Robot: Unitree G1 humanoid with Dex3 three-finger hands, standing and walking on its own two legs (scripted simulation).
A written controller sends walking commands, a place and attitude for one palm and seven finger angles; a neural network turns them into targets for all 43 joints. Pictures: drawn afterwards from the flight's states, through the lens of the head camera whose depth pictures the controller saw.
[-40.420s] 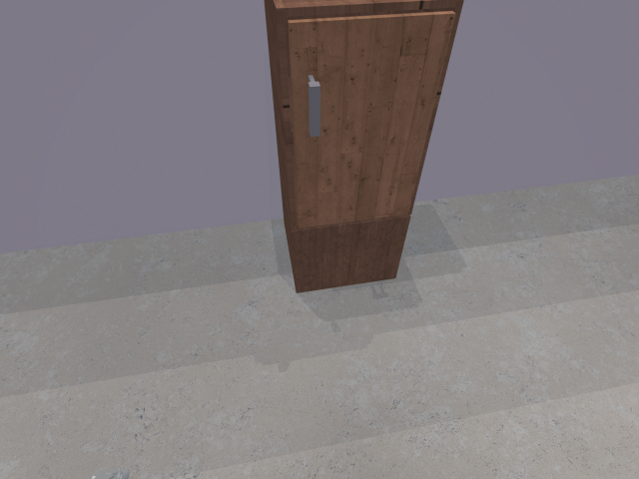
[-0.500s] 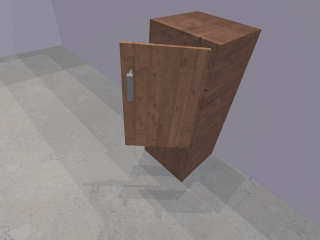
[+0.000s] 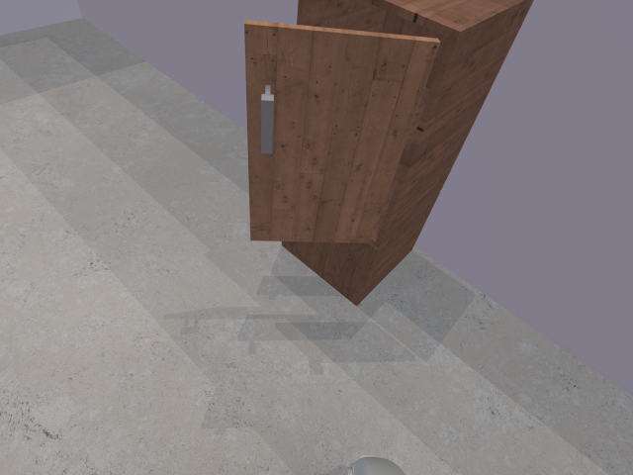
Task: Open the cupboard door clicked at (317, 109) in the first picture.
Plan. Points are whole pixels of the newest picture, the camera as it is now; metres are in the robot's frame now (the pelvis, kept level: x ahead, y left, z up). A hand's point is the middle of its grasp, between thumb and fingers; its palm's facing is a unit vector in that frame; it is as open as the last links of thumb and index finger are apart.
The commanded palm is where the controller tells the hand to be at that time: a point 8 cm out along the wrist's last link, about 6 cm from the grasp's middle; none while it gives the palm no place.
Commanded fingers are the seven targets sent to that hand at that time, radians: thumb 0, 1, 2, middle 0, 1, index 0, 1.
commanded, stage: come to a stop and stand still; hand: left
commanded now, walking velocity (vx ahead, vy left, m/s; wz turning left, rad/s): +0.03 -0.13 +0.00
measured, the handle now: (267, 119) +0.75 +0.13 +0.02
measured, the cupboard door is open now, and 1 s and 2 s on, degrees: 46 46 46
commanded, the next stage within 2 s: look again from close up in 0.68 s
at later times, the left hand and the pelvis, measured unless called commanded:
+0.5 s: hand out of the picture +0.15 +0.11 -0.18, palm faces +0.03 -0.99 -0.16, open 7.2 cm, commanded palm none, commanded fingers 0.00 0.90 0.90 -0.20 -0.30 -0.20 -0.30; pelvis +0.04 -0.05 -0.02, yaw +1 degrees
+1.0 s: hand out of the picture +0.01 +0.13 -0.18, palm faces +0.05 -0.98 -0.18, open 7.4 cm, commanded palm none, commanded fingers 0.00 0.90 0.90 -0.20 -0.30 -0.20 -0.30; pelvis +0.03 -0.04 +0.00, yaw +0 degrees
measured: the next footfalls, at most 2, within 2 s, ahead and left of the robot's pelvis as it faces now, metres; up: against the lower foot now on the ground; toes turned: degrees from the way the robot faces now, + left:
right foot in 0.30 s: +0.07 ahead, -0.17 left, +0.00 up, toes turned -4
left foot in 0.54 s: +0.07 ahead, +0.06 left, +0.00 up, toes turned +7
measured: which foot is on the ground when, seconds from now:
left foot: down 0.00-0.30, up 0.32-0.52, down 0.54-1.00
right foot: up 0.00-0.28, down 0.30-1.00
